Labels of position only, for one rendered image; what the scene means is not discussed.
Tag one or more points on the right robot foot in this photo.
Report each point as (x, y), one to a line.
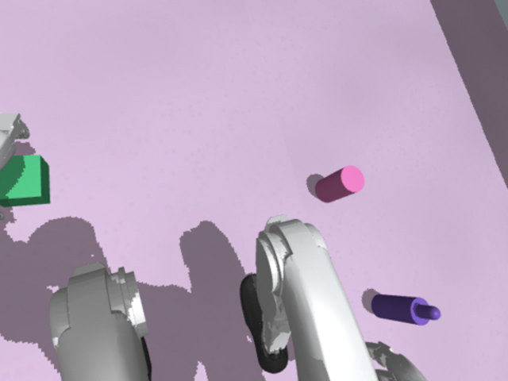
(272, 363)

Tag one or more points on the right robot hand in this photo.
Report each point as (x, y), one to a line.
(398, 366)

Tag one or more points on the left robot hand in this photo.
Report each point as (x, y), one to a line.
(11, 128)

